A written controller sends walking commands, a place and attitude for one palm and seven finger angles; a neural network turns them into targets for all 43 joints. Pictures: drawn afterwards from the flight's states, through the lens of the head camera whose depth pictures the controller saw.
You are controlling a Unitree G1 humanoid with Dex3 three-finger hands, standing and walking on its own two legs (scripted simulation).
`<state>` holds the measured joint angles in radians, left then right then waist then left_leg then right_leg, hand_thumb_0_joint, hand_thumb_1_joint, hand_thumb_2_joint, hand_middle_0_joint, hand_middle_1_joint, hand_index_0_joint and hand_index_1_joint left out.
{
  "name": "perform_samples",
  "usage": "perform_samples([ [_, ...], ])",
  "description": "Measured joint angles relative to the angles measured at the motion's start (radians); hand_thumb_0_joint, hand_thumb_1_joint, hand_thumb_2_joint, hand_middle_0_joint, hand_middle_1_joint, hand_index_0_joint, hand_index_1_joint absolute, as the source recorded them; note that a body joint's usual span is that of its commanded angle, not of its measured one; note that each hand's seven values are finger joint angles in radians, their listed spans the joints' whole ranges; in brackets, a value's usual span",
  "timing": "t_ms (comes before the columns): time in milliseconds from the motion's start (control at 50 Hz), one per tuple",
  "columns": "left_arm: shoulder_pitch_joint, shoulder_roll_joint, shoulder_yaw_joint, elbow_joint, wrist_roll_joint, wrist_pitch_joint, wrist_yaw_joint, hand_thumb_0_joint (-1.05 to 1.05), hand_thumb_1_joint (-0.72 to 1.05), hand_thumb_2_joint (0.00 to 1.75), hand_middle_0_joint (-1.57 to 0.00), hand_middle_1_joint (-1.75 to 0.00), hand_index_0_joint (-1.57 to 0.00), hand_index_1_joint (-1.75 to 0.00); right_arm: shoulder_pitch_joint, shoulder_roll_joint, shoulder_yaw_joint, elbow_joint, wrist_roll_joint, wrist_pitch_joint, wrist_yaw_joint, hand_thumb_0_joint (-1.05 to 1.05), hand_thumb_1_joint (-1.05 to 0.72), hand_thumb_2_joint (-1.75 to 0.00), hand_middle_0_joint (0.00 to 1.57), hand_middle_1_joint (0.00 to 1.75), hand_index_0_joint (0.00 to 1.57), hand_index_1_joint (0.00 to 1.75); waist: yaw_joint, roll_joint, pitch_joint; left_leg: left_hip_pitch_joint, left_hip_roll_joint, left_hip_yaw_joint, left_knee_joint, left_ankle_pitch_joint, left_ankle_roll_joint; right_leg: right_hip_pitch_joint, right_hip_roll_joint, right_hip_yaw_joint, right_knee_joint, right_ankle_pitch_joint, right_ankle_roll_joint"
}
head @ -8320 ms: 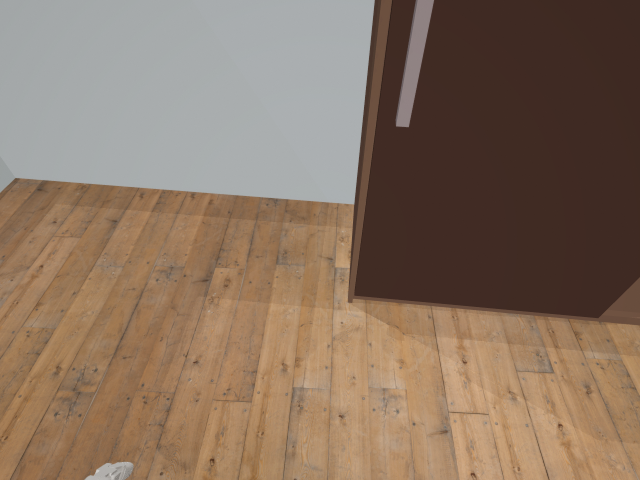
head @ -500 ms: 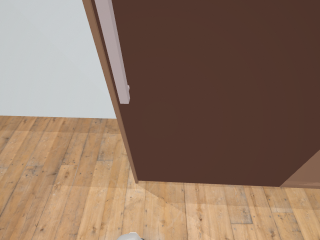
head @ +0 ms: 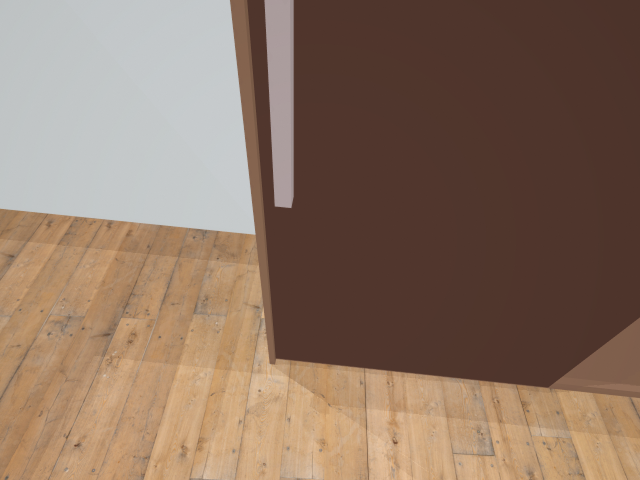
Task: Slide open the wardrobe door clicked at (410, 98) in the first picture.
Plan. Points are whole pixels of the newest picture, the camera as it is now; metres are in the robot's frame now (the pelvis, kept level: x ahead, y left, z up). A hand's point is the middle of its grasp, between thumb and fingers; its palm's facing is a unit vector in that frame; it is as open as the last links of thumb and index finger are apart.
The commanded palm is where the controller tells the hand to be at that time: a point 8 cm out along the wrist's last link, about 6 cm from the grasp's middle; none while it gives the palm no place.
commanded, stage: come to a stop and stand still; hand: left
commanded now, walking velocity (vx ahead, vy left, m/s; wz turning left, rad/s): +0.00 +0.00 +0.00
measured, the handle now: (285, 109) +0.55 +0.11 +0.19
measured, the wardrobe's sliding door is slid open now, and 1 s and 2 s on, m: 0.00 0.00 0.00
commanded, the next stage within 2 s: look again from close up in 0.44 s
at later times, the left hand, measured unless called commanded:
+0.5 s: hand out of the picture +0.00 +0.17 -0.18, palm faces +0.01 -0.98 -0.22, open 7.3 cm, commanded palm none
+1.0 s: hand out of the picture +0.01 +0.13 -0.17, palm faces +0.03 -0.97 -0.23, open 7.3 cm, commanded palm none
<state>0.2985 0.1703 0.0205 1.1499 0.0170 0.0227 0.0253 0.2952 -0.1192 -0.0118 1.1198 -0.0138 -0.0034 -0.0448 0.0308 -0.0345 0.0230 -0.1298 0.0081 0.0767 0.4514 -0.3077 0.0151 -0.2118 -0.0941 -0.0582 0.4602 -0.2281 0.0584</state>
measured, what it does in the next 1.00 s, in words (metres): shifts its weight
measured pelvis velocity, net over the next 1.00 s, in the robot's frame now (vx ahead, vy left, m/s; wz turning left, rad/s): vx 0.00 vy -0.05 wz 0.01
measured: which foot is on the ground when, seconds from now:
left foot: down 0.00-1.00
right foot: down 0.00-1.00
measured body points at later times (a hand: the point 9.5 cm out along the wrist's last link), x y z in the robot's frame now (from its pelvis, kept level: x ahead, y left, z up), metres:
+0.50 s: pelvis +0.00 +0.00 -0.01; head +0.01 -0.02 +0.44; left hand +0.00 +0.22 -0.16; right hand -0.01 -0.21 -0.17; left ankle -0.04 +0.10 -0.74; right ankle +0.01 -0.16 -0.74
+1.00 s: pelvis +0.00 -0.05 +0.00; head +0.01 -0.07 +0.45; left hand +0.01 +0.18 -0.15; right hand +0.00 -0.27 -0.17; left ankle -0.04 +0.10 -0.74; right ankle +0.01 -0.16 -0.74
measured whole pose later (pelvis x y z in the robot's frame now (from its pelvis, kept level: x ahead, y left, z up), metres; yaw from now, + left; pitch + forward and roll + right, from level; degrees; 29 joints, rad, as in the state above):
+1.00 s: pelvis +0.00 -0.05 +0.00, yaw +0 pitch -1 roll +1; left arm 0.25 0.15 0.00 1.12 0.02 -0.02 0.02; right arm 0.29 -0.18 0.00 1.10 -0.01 -0.02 -0.03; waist 0.00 0.04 0.04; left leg -0.13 0.07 0.05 0.45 -0.30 -0.06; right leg -0.24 -0.04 -0.09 0.52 -0.27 -0.01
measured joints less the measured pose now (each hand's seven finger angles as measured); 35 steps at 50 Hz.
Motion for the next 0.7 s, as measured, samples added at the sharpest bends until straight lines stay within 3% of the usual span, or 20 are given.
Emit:
perform_samples([
  [280, -0.044, -0.023, -0.019, 0.013, -0.002, -0.013, 0.009, 0.01, 0.92, 0.9, -0.2, -0.3, -0.2, -0.3, 0.006, 0.006, 0.004, 0.025, 0.01, -0.017, 0.004, 0.01, -0.92, -0.9, 0.2, 0.3, 0.2, 0.3, -0.023, 0.018, 0.007, 0.039, -0.006, 0.015, -0.037, 0.01, 0.006, 0.032, -0.002, 0.013, -0.035, 0.015, 0.01],
  [480, -0.031, -0.03, -0.036, -0.015, 0.001, -0.036, 0.01, 0.0, 0.91, 0.9, -0.2, -0.3, -0.2, -0.3, 0.036, -0.027, 0.012, -0.053, 0.001, -0.028, 0.016, 0.01, -0.91, -0.9, 0.2, 0.3, 0.2, 0.3, -0.031, 0.071, 0.01, -0.028, 0.002, 0.002, 0.067, -0.036, 0.0, -0.031, -0.003, 0.005, 0.068, -0.036, -0.011],
  [700, -0.021, -0.035, -0.034, -0.025, -0.002, -0.036, -0.001, 0.0, 0.91, 0.9, -0.2, -0.3, -0.2, -0.3, 0.021, -0.053, 0.016, -0.055, 0.002, -0.017, 0.018, 0.01, -0.92, -0.9, 0.2, 0.3, 0.2, 0.3, -0.033, 0.098, -0.007, 0.002, 0.017, 0.003, 0.027, -0.018, -0.029, -0.03, 0.014, 0.005, 0.089, -0.053, -0.031],
])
